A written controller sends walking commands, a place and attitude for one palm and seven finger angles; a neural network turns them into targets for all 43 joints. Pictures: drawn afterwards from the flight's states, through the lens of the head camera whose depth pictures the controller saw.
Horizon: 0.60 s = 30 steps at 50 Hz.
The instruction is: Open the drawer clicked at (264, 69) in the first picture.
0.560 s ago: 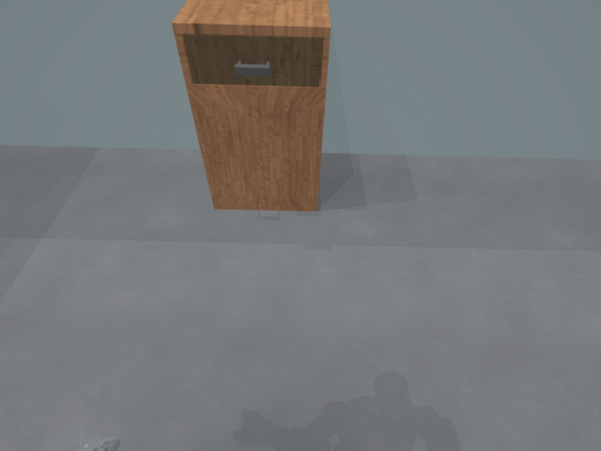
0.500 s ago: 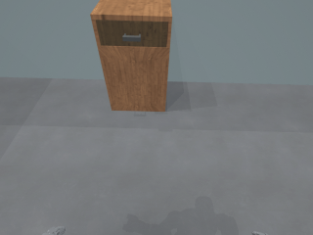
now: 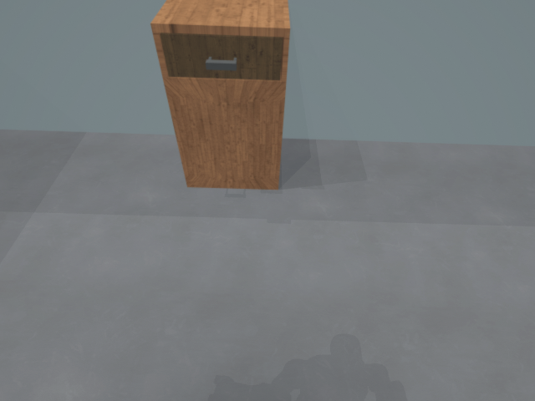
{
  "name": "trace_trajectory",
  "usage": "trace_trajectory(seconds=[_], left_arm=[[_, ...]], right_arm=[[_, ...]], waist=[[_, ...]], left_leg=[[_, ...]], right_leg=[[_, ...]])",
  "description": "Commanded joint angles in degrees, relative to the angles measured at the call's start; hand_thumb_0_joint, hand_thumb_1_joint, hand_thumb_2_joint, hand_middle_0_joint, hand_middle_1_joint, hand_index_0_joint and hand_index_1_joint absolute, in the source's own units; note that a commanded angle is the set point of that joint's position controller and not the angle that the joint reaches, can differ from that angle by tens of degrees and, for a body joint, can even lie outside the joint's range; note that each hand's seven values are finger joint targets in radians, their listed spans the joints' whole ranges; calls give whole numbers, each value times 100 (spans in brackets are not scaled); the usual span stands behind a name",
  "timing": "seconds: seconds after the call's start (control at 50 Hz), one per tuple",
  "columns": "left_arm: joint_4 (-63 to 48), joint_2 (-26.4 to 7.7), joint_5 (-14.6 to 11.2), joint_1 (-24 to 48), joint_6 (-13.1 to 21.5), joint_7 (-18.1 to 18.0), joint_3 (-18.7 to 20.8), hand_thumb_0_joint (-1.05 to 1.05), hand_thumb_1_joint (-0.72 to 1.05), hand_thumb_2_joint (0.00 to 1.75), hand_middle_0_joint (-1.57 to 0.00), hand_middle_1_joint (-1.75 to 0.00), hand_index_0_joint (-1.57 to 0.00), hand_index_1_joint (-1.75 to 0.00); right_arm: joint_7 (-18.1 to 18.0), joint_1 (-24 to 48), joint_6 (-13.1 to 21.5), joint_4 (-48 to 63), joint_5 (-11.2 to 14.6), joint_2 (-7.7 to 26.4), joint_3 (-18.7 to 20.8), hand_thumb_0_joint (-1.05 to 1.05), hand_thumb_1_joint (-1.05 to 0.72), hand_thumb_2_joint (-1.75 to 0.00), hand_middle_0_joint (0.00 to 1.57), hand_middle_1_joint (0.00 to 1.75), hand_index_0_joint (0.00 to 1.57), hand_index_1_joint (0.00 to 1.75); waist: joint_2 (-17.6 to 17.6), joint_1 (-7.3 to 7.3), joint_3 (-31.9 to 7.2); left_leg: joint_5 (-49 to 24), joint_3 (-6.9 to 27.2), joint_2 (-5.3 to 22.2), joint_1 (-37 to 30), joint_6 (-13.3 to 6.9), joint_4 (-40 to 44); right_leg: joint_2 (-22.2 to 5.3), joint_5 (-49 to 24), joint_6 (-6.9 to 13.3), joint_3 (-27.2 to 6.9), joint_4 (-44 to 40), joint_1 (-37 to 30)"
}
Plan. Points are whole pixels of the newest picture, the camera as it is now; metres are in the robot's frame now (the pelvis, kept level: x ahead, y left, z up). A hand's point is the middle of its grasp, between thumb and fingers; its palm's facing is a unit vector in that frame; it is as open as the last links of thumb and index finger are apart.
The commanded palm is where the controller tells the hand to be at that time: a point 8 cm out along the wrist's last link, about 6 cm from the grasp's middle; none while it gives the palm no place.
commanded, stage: stand and wait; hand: left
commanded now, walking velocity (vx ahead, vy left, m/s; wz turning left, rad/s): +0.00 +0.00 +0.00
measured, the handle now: (222, 62) +1.22 +0.25 -0.07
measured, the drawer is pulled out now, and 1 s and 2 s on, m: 0.00 0.00 0.00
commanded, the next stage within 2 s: look at it before walking up in 0.38 s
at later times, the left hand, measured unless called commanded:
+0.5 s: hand out of the picture +0.07 +0.24 -0.15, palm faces -0.03 -0.95 -0.32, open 7.4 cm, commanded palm none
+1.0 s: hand out of the picture +0.06 +0.24 -0.15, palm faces -0.04 -0.94 -0.33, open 7.4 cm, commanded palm none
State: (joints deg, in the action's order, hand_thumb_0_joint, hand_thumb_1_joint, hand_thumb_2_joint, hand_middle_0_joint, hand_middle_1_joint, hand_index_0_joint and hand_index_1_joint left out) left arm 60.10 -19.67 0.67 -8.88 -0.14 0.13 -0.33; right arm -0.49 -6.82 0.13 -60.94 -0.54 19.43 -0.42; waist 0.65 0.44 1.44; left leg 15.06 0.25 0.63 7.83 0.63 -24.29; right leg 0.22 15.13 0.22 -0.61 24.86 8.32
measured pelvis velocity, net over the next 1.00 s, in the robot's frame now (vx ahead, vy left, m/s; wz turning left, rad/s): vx -0.01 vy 0.00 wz -0.01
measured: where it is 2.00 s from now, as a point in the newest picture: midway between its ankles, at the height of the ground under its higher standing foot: (271, 392)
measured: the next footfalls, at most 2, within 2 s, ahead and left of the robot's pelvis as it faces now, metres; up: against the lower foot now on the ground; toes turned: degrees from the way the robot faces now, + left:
right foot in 1.74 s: +0.32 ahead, -0.13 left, +0.00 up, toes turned -9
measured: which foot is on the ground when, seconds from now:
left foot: down 0.00-1.00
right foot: down 0.00-1.00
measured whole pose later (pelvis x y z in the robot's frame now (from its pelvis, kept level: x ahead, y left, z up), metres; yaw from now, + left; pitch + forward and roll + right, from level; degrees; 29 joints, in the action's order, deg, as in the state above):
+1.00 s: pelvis -0.01 +0.00 +0.00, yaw -1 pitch -2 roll +0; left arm 62.1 -19.5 0.9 -8.8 0.3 0.2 -0.6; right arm -0.2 -6.9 0.5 -63.4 -0.3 19.2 -0.7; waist 0.4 0.4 1.6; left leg 12.3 -0.4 1.0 7.1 0.8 -20.9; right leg 0.5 12.4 0.3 -1.3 21.9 8.0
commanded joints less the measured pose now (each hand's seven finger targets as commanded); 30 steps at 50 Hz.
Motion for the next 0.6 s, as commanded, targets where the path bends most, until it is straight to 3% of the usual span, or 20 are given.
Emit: trace_trajectory(seconds=[0.0, 0.22, 0.58], left_arm=[[-349, -1183, -33, 336, 154, -93, 246, 0, 90, 90, -20, -30, -20, -30], [-237, -1184, -23, 338, 146, -80, 222, 0, 90, 90, -20, -30, -20, -30], [-206, -1141, -14, 300, 164, -84, 220, 0, 90, 90, -20, -30, -20, -30]], right_arm=[[-49, 337, 155, 358, -6, 1140, 255, 0, -90, -90, 20, 30, 20, 30], [-30, 291, 149, 203, -2, 1164, 234, 0, -90, -90, 20, 30, 20, 30], [-28, 262, 174, 149, 1, 1134, 238, 0, -90, -90, 20, 30, 20, 30]], waist=[[-6, -33, -400], [-69, -28, -278], [-82, -33, -363]], left_leg=[[-1321, 429, 575, -15, -238, 329], [-1015, 458, 595, 5, -231, 487], [-1189, 462, 632, -97, -224, 544]], right_leg=[[-727, -1502, 198, -538, -389, -128], [-692, -1028, 181, -593, -537, 23], [-705, -1197, 166, -593, -570, -10]])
